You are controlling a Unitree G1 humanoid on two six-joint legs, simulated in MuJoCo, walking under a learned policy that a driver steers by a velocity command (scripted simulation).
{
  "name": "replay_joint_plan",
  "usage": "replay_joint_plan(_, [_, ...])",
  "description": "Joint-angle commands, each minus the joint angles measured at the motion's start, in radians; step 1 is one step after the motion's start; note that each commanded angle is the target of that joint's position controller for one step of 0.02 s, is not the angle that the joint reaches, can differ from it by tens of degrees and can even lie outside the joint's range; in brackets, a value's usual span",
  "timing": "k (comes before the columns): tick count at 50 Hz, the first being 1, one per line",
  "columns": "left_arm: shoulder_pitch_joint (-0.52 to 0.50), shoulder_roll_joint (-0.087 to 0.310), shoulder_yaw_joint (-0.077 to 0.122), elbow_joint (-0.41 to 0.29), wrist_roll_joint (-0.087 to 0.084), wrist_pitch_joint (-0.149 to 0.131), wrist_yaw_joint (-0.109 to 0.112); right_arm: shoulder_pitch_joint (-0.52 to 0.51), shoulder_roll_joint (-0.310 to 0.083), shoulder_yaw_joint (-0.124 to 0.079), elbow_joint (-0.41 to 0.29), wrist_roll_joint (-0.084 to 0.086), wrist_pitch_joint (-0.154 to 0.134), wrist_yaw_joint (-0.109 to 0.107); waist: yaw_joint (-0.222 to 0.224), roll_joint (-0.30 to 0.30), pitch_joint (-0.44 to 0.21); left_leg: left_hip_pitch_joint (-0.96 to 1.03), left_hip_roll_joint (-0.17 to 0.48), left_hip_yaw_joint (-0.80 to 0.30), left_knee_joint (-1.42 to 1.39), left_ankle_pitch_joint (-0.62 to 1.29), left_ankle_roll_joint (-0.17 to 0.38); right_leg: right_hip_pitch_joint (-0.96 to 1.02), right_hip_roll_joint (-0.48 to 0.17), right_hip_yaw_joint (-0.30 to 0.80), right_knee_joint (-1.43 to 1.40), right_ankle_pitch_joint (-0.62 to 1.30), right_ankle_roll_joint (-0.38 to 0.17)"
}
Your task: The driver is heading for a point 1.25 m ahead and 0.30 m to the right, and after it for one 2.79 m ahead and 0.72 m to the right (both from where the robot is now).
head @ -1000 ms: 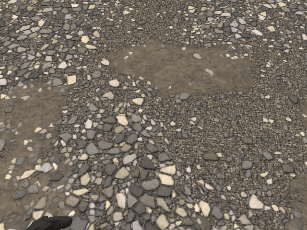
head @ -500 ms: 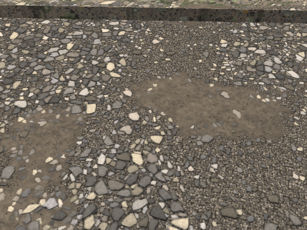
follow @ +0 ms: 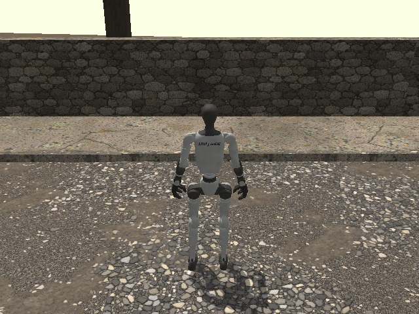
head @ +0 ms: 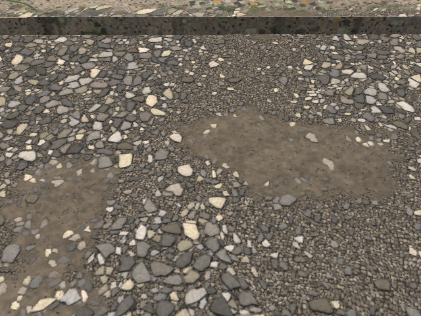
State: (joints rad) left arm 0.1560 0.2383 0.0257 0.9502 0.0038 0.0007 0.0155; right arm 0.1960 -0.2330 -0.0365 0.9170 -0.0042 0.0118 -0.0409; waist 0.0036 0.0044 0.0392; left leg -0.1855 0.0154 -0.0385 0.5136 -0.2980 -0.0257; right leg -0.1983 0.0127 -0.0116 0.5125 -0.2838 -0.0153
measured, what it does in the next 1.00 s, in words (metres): lifts its right foot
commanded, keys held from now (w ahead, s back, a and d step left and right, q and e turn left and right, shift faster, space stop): no key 0.46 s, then w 0.22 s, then no key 0.32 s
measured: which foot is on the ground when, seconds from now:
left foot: down 0.00-1.00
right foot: down 0.00-0.72, up 0.74-1.00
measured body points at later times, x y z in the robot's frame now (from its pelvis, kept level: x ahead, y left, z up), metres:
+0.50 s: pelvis -0.01 +0.00 +0.00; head +0.00 -0.01 +0.45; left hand +0.04 +0.25 -0.15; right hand +0.02 -0.26 -0.15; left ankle -0.01 +0.14 -0.74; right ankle +0.00 -0.11 -0.74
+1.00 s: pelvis +0.08 +0.04 +0.01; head +0.11 +0.05 +0.45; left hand +0.22 +0.28 -0.13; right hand +0.04 -0.20 -0.14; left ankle +0.01 +0.12 -0.74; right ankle +0.15 -0.10 -0.72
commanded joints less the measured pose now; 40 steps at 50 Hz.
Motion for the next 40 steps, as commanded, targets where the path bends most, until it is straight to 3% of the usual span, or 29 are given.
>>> replay_joint_plan(1, [-0.001,0.107,0.021,-0.017,0.0,-0.007,0.006,0.012,-0.11,-0.024,-0.014,0.0,-0.008,-0.005,0.001,-0.002,-0.045,0.009,0.023,-0.018,-0.068,0.268,0.02,0.022,-0.049,0.049,-0.081,0.251,-0.02])
replay_joint_plan(23, [0.038,0.083,0.01,0.096,-0.002,-0.004,0.016,0.062,-0.078,-0.008,0.144,0.0,-0.014,-0.014,0.0,-0.008,0.004,-0.021,0.009,0.008,-0.116,0.14,0.01,-0.008,-0.042,0.055,-0.143,0.099,-0.024])
replay_joint_plan(25, [0.066,0.098,0.016,0.11,-0.009,0.001,0.021,0.088,-0.066,-0.006,0.162,0.006,-0.013,-0.016,0.004,-0.034,-0.005,-0.041,-0.033,0.056,-0.071,-0.076,0.019,-0.013,-0.033,0.062,-0.166,-0.19,-0.044])
replay_joint_plan(27, [0.096,0.141,0.032,0.108,-0.02,-0.001,0.023,0.065,-0.069,-0.007,0.143,0.009,-0.022,-0.016,0.021,-0.099,0.055,-0.158,-0.056,0.088,0.04,-0.242,0.039,-0.055,-0.114,0.183,-0.239,-0.496,-0.105])
replay_joint_plan(28, [0.128,0.166,0.041,0.11,-0.023,-0.008,0.022,0.048,-0.049,-0.003,0.129,0.011,-0.035,-0.011,0.032,-0.154,0.071,-0.215,-0.053,0.104,0.13,-0.211,0.044,-0.044,-0.201,0.303,-0.301,-0.58,-0.151])
replay_joint_plan(29, [0.151,0.19,0.052,0.114,-0.026,-0.018,0.021,0.038,-0.033,0.0,0.121,0.013,-0.048,-0.003,0.037,-0.192,0.082,-0.219,-0.023,0.086,0.228,-0.161,0.052,-0.07,-0.284,0.422,-0.354,-0.599,-0.202])
replay_joint_plan(31, [0.115,0.177,0.054,0.092,-0.024,-0.036,0.02,0.048,-0.042,-0.006,0.119,0.023,-0.07,0.013,0.01,-0.168,0.1,-0.247,0.026,0.046,0.309,-0.191,0.083,-0.093,-0.337,0.475,-0.38,-0.527,-0.231])
replay_joint_plan(33, [0.019,0.166,0.052,0.053,-0.043,-0.043,0.014,0.11,-0.031,-0.008,0.136,0.03,-0.086,0.022,-0.053,-0.141,0.096,-0.106,0.036,0.058,0.103,-0.167,0.119,-0.162,-0.28,0.353,-0.343,-0.416,-0.178])
replay_joint_plan(34, [-0.022,0.159,0.051,0.04,-0.051,-0.04,0.01,0.177,-0.026,-0.013,0.172,0.025,-0.09,0.024,-0.09,-0.115,0.081,0.051,-0.006,0.107,-0.03,-0.049,0.12,-0.233,-0.21,0.249,-0.283,-0.349,-0.145])
replay_joint_plan(35, [-0.022,0.132,0.044,0.035,-0.046,-0.038,0.009,0.221,-0.035,-0.02,0.199,0.013,-0.087,0.023,-0.095,-0.054,0.074,0.131,-0.028,0.096,-0.093,0.026,0.103,-0.261,-0.136,0.158,-0.159,-0.225,-0.113])
replay_joint_plan(36, [-0.009,0.068,0.025,0.033,-0.03,-0.041,0.004,0.308,-0.078,-0.031,0.214,0.005,-0.083,0.02,-0.105,0.109,0.008,0.236,0.108,-0.103,-0.185,-0.005,0.119,-0.318,-0.046,0.038,0.102,-0.108,-0.06])
replay_joint_plan(37, [0.001,0.043,0.02,0.007,-0.009,-0.051,0.008,0.371,-0.192,-0.05,0.207,0.011,-0.081,0.023,-0.101,0.304,-0.015,0.308,0.308,-0.419,-0.281,0.108,0.225,-0.485,0.051,-0.054,0.333,-0.237,-0.003])
replay_joint_plan(38, [-0.001,0.063,0.026,0.005,-0.026,-0.055,0.012,0.368,-0.18,-0.04,0.211,-0.012,-0.094,0.027,-0.088,0.257,0.002,0.229,0.398,-0.559,-0.311,0.125,0.328,-0.516,0.02,0.033,0.524,-0.341,-0.001])
replay_joint_plan(39, [0.018,0.089,0.032,0.013,-0.039,-0.055,0.011,0.288,-0.125,-0.025,0.183,-0.009,-0.105,0.025,-0.044,0.148,0.054,0.197,0.375,-0.473,-0.285,0.211,0.317,-0.543,-0.025,0.071,0.616,-0.283,-0.004])
replay_joint_plan(40, [0.034,0.092,0.035,0.032,-0.034,-0.055,0.006,0.223,-0.103,-0.018,0.161,-0.002,-0.109,0.026,-0.019,0.114,0.046,0.179,0.317,-0.351,-0.268,0.315,0.27,-0.53,-0.05,0.069,0.62,-0.215,-0.007])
